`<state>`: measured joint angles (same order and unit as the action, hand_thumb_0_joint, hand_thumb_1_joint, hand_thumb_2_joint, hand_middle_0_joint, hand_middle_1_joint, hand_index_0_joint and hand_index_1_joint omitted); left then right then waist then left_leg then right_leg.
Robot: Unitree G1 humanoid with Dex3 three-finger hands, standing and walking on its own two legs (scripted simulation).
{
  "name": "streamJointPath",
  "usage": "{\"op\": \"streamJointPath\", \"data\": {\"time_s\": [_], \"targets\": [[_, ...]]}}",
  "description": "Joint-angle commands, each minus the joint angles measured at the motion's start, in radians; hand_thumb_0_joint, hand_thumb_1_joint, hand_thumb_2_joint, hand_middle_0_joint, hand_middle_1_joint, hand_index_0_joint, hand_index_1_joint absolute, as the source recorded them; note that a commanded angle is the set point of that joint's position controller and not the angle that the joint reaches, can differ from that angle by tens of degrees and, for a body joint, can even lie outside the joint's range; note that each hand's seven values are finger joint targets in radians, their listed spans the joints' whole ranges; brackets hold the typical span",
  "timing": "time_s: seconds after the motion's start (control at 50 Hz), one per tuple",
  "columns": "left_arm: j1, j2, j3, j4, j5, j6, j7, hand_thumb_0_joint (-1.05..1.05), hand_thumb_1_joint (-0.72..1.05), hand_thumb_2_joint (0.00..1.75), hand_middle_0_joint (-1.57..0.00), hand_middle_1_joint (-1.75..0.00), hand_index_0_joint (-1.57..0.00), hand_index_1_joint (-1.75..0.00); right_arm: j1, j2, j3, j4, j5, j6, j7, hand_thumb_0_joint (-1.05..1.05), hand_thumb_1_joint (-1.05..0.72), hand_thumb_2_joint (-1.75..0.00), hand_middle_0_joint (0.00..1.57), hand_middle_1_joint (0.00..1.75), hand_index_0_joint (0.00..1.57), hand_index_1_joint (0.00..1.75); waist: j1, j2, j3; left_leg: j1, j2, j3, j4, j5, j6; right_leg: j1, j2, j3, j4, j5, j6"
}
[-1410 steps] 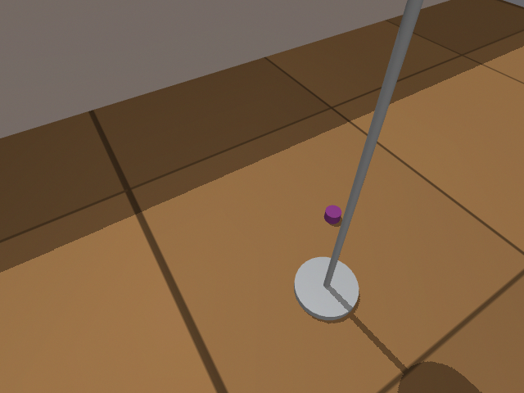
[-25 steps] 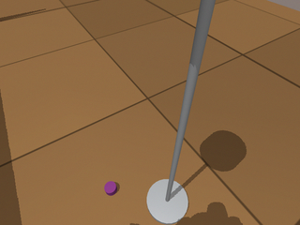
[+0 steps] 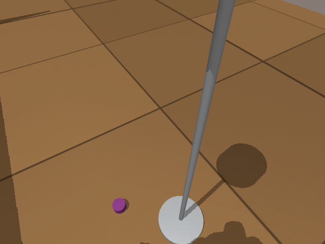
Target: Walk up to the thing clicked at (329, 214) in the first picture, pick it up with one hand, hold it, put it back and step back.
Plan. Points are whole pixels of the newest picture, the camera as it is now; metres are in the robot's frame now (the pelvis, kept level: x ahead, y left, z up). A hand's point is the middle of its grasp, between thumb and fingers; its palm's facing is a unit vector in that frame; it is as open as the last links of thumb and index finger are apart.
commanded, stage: stand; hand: left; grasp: from above
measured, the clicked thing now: (119, 205) +0.47 +0.28 -0.76
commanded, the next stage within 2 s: rise first in 0.72 s
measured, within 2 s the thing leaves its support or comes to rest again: neither
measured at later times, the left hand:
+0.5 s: hand out of the picture +0.07 +0.25 -0.16, palm faces -0.03 -0.94 -0.34, open 7.4 cm
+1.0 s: hand out of the picture +0.13 +0.24 -0.16, palm faces +0.02 -0.95 -0.32, open 8.2 cm
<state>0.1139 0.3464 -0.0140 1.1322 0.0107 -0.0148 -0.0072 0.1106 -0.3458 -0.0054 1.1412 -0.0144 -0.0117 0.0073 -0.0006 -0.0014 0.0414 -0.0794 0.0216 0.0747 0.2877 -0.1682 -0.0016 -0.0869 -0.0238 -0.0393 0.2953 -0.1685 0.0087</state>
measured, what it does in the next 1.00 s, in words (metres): stands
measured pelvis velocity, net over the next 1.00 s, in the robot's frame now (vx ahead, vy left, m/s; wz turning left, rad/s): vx -0.01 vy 0.00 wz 0.02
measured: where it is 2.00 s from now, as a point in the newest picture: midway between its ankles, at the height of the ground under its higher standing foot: outside the picture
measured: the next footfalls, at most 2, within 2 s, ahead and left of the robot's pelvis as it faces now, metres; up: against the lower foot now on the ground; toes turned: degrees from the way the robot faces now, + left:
none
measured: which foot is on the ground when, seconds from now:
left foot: down 0.00-1.00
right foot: down 0.00-1.00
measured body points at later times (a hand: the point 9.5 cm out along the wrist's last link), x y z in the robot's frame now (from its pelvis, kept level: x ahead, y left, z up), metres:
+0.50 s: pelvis +0.00 +0.00 +0.00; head +0.01 +0.00 +0.45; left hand +0.07 +0.30 -0.13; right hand +0.07 -0.30 -0.14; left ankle -0.01 +0.12 -0.75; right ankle +0.00 -0.12 -0.75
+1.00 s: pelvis -0.01 +0.00 -0.01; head +0.05 +0.00 +0.43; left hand +0.13 +0.29 -0.14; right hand +0.09 -0.28 -0.14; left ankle -0.01 +0.12 -0.75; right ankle +0.00 -0.12 -0.75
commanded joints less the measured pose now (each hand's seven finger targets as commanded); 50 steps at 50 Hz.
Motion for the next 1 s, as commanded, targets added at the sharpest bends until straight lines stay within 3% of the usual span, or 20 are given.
{"op": "streamJointPath", "data": {"time_s": [0.0, 0.26, 0.54, 0.78, 0.8, 0.82, 0.84, 0.86, 0.88, 0.9, 0.92, 0.94, 0.96, 0.98], "targets": [[-0.029, 0.214, 0.043, -0.058, 0.0, -0.019, 0.018, 0.0, 0.9, 0.9, -0.2, -0.3, -0.2, -0.3, -0.031, -0.209, -0.035, -0.053, 0.004, -0.022, -0.013, 0.0, -0.9, -0.9, 0.2, 0.3, 0.2, 0.3, -0.001, -0.002, -0.047, 0.004, 0.138, -0.116, -0.05, 0.117, 0.015, -0.017, -0.123, 0.1, -0.054, 0.114, -0.03], [-0.035, 0.211, 0.043, -0.059, 0.001, -0.019, 0.016, 0.0, 0.9, 0.9, -0.2, -0.3, -0.2, -0.3, -0.035, -0.211, -0.035, -0.055, 0.004, -0.025, -0.014, 0.0, -0.9, -0.9, 0.2, 0.3, 0.2, 0.3, -0.003, 0.003, -0.08, 0.024, 0.14, -0.112, -0.038, 0.162, 0.017, 0.0, -0.128, 0.101, -0.04, 0.16, -0.034], [-0.032, 0.215, 0.046, -0.055, -0.004, -0.018, 0.018, 0.0, 0.9, 0.9, -0.2, -0.3, -0.2, -0.3, -0.028, -0.206, -0.03, -0.052, 0.004, -0.022, -0.014, 0.0, -0.9, -0.9, 0.2, 0.3, 0.2, 0.3, -0.005, 0.004, -0.044, 0.008, 0.135, -0.115, -0.051, 0.124, 0.014, -0.015, -0.125, 0.102, -0.05, 0.125, -0.03], [-0.029, 0.212, 0.045, -0.056, 0.001, -0.017, 0.016, 0.0, 0.9, 0.9, -0.2, -0.3, -0.2, -0.3, -0.034, -0.213, -0.03, -0.055, 0.004, -0.024, -0.016, 0.0, -0.9, -0.9, 0.2, 0.3, 0.2, 0.3, 0.001, 0.008, -0.071, 0.022, 0.141, -0.116, -0.041, 0.15, 0.014, -0.006, -0.127, 0.098, -0.044, 0.139, -0.03], [-0.03, 0.213, 0.046, -0.055, 0.001, -0.017, 0.016, 0.0, 0.82, 0.94, -0.18, -0.38, -0.17, -0.38, -0.037, -0.214, -0.031, -0.055, 0.005, -0.023, -0.016, 0.0, -0.91, -0.91, 0.2, 0.3, 0.2, 0.3, 0.001, 0.003, -0.067, 0.021, 0.14, -0.117, -0.04, 0.149, 0.017, -0.001, -0.127, 0.098, -0.046, 0.145, -0.03], [-0.381, 0.044, 0.052, -0.406, -0.051, -0.106, 0.034, 0.0, 0.74, 1.0, -0.23, -0.46, -0.18, -0.46, -0.001, -0.05, 0.008, -0.345, 0.075, -0.072, -0.037, 0.0, -0.99, -0.92, 0.2, 0.3, 0.2, 0.3, -0.118, 0.021, 0.042, -0.135, -0.019, -0.009, 0.03, -0.007, 0.02, -0.219, 0.019, 0.023, 0.01, 0.047, -0.021], [-0.47, 0.082, 0.063, -0.329, -0.048, -0.094, 0.036, 0.0, 0.66, 0.96, -0.21, -0.54, -0.18, -0.54, 0.053, -0.077, 0.004, -0.293, 0.077, -0.072, -0.046, 0.0, -0.94, -0.91, 0.2, 0.3, 0.2, 0.3, -0.089, -0.012, -0.014, -0.116, -0.015, -0.019, 0.045, -0.017, 0.023, -0.17, 0.016, 0.011, 0.022, 0.025, -0.021], [-0.306, 0.176, 0.124, -0.156, -0.028, -0.051, 0.042, 0.0, 0.58, 0.96, -0.21, -0.59, -0.17, -0.62, 0.082, -0.108, -0.009, -0.279, 0.075, -0.059, -0.052, 0.0, -0.93, -0.91, 0.2, 0.3, 0.2, 0.3, -0.07, -0.036, -0.001, -0.148, -0.023, -0.021, 0.061, -0.036, 0.025, -0.179, 0.019, 0.0, 0.032, -0.011, -0.028], [-0.222, 0.197, 0.147, -0.089, -0.017, -0.034, 0.031, 0.0, 0.5, 0.92, -0.19, -0.67, -0.18, -0.7, 0.093, -0.111, -0.024, -0.3, 0.074, -0.048, -0.051, 0.0, -0.9, -0.9, 0.2, 0.3, 0.2, 0.3, -0.034, -0.032, -0.007, -0.183, -0.022, -0.018, 0.097, -0.01, 0.022, -0.196, 0.02, -0.002, 0.061, -0.005, -0.03], [-0.298, 0.219, 0.15, -0.129, 0.005, -0.037, 0.02, 0.0, 0.42, 0.92, -0.15, -0.75, -0.15, -0.78, 0.103, -0.112, -0.037, -0.326, 0.064, -0.05, -0.054, 0.0, -0.92, -0.9, 0.2, 0.3, 0.2, 0.3, -0.037, -0.055, -0.077, -0.185, -0.022, -0.021, 0.136, 0.018, 0.024, -0.2, 0.022, -0.002, 0.092, 0.017, -0.026], [-0.304, 0.273, 0.188, -0.16, 0.024, -0.044, 0.013, 0.0, 0.34, 0.91, -0.15, -0.83, -0.16, -0.84, 0.128, -0.111, -0.051, -0.339, 0.061, -0.055, -0.06, 0.0, -0.91, -0.9, 0.2, 0.3, 0.2, 0.3, -0.023, -0.018, -0.158, -0.172, -0.023, -0.023, 0.16, 0.048, 0.022, -0.182, 0.018, 0.006, 0.128, 0.061, -0.027], [-0.239, 0.258, 0.199, -0.128, 0.051, -0.036, -0.002, 0.0, 0.26, 0.9, -0.12, -0.9, -0.15, -0.87, 0.136, -0.104, -0.061, -0.366, 0.049, -0.06, -0.057, 0.0, -0.9, -0.9, 0.2, 0.3, 0.2, 0.3, -0.022, 0.013, -0.213, -0.184, -0.029, -0.027, 0.195, 0.09, 0.018, -0.179, 0.013, 0.006, 0.167, 0.103, -0.03], [-0.15, 0.213, 0.193, -0.054, 0.08, -0.021, -0.017, 0.0, 0.18, 0.91, -0.09, -0.97, -0.12, -0.93, 0.166, -0.098, -0.07, -0.373, 0.039, -0.06, -0.051, 0.0, -0.91, -0.9, 0.2, 0.3, 0.2, 0.3, -0.019, -0.031, -0.232, -0.228, -0.031, -0.036, 0.239, 0.101, 0.019, -0.198, 0.016, 0.003, 0.203, 0.111, -0.029], [-0.105, 0.217, 0.205, -0.066, 0.107, -0.014, -0.025, 0.0, 0.1, 0.93, -0.07, -1.03, -0.11, -0.99, 0.175, -0.096, -0.079, -0.392, 0.034, -0.061, -0.047, 0.0, -0.93, -0.9, 0.2, 0.3, 0.2, 0.3, 0.012, -0.029, -0.273, -0.248, -0.035, -0.037, 0.262, 0.136, 0.016, -0.186, 0.014, 0.0, 0.232, 0.135, -0.031]]}}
